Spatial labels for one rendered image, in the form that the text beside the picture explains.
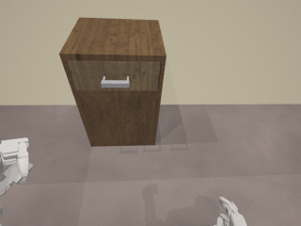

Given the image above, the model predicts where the cabinet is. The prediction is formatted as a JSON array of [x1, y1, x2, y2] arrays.
[[59, 17, 166, 147]]

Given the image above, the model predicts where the drawer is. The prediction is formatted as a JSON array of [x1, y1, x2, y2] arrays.
[[67, 60, 161, 90]]

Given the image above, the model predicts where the left robot hand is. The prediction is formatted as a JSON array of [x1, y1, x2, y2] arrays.
[[0, 137, 33, 197]]

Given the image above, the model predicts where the right robot hand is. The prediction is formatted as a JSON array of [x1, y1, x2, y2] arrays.
[[214, 196, 247, 226]]

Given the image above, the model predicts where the handle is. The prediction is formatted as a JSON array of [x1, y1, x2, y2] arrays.
[[101, 76, 130, 88]]

